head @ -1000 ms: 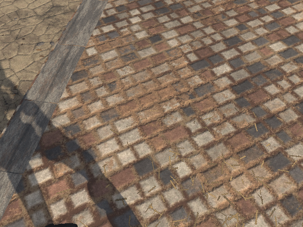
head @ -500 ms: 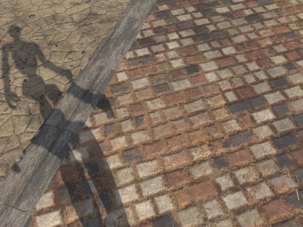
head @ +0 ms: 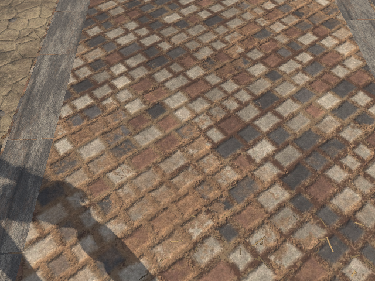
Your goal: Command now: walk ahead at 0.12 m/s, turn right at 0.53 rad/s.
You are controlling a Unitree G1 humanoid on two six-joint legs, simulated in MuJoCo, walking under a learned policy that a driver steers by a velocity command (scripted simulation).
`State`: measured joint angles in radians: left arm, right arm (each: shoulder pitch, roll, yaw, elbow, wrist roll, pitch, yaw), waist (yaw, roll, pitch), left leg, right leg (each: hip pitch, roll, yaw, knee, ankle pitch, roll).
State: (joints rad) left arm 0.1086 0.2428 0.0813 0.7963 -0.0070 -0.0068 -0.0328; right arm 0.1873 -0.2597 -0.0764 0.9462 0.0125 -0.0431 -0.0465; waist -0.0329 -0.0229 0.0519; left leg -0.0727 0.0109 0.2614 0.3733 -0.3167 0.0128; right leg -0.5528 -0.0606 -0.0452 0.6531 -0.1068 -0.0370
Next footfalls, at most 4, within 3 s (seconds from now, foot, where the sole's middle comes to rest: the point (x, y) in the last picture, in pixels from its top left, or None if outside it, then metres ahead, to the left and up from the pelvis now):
0.04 right None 0.16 -0.10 -0.77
0.52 left None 0.17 0.12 -0.77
0.88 right None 0.05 -0.12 -0.77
1.32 left None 0.22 0.07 -0.77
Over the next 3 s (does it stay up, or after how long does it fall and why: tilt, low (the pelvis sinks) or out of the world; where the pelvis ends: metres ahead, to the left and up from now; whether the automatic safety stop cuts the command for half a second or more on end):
stays up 1.01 -0.28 0.00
